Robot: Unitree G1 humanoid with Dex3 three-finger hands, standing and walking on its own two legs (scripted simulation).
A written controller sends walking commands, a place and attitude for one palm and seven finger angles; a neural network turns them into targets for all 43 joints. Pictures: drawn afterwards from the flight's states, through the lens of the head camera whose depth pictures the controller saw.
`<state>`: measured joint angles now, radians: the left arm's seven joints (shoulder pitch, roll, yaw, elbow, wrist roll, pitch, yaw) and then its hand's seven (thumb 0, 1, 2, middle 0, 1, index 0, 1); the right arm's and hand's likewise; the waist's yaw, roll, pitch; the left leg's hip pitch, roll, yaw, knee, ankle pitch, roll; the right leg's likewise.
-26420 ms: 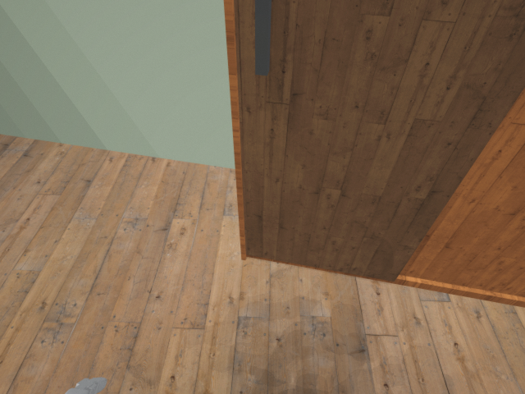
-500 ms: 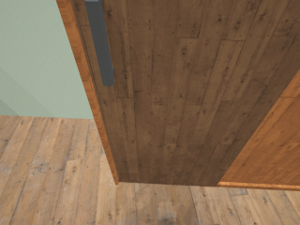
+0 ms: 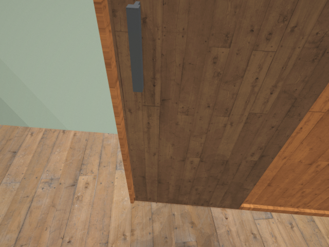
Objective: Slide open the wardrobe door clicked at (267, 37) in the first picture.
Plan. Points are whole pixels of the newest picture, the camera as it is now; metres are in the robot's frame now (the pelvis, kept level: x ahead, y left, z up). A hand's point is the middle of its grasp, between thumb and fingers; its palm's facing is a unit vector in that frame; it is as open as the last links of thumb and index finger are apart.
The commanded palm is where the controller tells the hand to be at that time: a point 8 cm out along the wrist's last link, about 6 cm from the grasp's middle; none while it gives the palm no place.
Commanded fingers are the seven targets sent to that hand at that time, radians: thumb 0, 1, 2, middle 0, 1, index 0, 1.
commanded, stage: come to a stop and stand still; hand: left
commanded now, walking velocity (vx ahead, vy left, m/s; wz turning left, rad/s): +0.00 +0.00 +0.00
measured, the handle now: (137, 49) +0.52 +0.11 +0.25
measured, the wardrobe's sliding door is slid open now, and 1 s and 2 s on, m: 0.01 0.01 0.01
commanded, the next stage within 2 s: look again from close up in 0.68 s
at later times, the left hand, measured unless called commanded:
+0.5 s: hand out of the picture +0.00 +0.24 -0.17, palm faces +0.00 -0.97 -0.25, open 7.4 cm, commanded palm none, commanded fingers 0.00 0.90 0.90 -0.20 -0.30 -0.20 -0.30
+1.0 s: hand out of the picture +0.06 +0.25 -0.16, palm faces -0.03 -0.95 -0.30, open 7.4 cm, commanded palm none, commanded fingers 0.00 0.90 0.90 -0.20 -0.30 -0.20 -0.30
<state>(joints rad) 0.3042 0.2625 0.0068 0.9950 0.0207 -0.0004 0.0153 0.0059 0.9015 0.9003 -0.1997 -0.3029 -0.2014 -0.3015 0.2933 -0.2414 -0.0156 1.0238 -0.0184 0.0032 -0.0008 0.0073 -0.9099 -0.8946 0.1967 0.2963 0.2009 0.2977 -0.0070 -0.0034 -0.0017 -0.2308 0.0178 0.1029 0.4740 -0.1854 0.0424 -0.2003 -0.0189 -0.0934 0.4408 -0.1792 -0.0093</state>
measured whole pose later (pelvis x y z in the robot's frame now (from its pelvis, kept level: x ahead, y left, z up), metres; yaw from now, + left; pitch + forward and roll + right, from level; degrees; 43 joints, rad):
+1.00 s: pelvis +0.02 +0.02 +0.01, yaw +0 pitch -2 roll +0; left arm 0.22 0.29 -0.01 1.07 0.02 -0.01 0.01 0.00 0.90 0.90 -0.20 -0.30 -0.20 -0.30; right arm 0.17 -0.29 -0.02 1.10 -0.01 0.00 0.01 0.01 -0.91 -0.89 0.20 0.30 0.20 0.30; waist 0.00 0.00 0.05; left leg -0.17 -0.03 0.12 0.36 -0.16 0.07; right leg -0.16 -0.05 -0.06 0.37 -0.17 0.03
